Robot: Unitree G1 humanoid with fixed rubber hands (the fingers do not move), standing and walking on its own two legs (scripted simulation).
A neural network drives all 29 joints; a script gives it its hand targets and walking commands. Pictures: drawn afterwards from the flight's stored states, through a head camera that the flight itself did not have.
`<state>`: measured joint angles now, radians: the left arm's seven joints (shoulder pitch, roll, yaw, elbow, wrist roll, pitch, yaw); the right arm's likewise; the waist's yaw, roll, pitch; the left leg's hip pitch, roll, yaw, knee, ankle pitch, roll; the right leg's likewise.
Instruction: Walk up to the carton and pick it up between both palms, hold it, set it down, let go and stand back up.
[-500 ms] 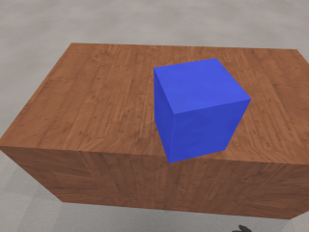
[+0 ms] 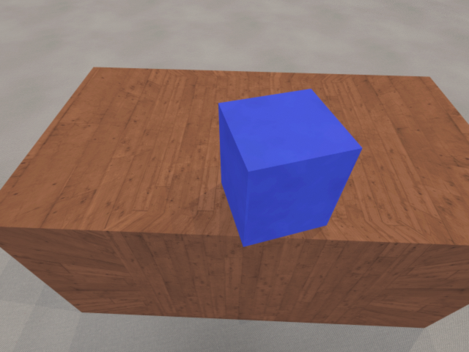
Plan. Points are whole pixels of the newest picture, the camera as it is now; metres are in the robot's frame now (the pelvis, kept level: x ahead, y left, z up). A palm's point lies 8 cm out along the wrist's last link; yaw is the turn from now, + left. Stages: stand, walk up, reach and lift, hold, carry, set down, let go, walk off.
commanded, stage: walk up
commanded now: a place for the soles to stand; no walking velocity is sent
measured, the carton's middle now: (276, 168) +0.48 -0.09 +0.01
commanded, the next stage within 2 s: none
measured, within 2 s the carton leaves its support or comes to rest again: neither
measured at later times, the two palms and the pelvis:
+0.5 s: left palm out of the picture +0.10 +0.12 -0.10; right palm (445, 330) +0.18 -0.39 -0.13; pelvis +0.09 -0.13 +0.00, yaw -2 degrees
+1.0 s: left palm (127, 346) +0.17 +0.21 -0.12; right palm (416, 336) +0.17 -0.32 -0.10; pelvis +0.09 -0.06 +0.00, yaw -3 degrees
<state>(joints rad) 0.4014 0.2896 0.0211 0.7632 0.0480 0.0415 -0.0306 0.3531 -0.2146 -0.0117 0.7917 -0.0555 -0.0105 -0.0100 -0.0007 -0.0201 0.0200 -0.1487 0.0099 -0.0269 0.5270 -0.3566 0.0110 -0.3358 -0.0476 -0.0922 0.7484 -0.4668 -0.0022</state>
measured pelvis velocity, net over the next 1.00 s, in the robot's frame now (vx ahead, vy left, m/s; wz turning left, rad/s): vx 0.09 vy -0.06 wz -0.05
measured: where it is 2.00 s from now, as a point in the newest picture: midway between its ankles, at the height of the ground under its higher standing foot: outside the picture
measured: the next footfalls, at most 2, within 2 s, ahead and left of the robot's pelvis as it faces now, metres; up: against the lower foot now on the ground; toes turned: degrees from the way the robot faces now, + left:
right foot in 0.24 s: +0.19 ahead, -0.24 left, +0.00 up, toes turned -6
left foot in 0.84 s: +0.13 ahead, +0.05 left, +0.00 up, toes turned -5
